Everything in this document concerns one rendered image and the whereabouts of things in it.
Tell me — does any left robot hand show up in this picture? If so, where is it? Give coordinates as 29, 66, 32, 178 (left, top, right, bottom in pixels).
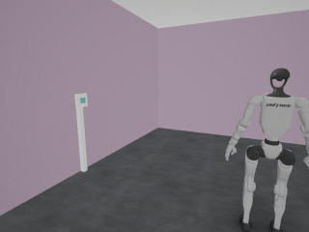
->
225, 143, 237, 161

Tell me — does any right robot foot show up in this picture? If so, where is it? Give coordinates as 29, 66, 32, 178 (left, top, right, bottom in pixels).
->
269, 219, 281, 232

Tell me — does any robot right upper arm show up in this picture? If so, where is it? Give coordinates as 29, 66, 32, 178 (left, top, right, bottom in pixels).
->
294, 97, 309, 133

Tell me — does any left robot forearm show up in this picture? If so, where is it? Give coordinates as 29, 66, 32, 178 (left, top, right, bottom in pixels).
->
229, 118, 245, 146

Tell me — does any robot left upper arm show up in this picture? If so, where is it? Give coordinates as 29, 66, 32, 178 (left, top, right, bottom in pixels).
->
240, 96, 263, 128

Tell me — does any panel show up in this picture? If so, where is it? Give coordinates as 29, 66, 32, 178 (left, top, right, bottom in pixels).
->
74, 93, 88, 172

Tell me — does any robot left shin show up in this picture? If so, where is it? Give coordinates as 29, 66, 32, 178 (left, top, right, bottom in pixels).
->
242, 181, 253, 224

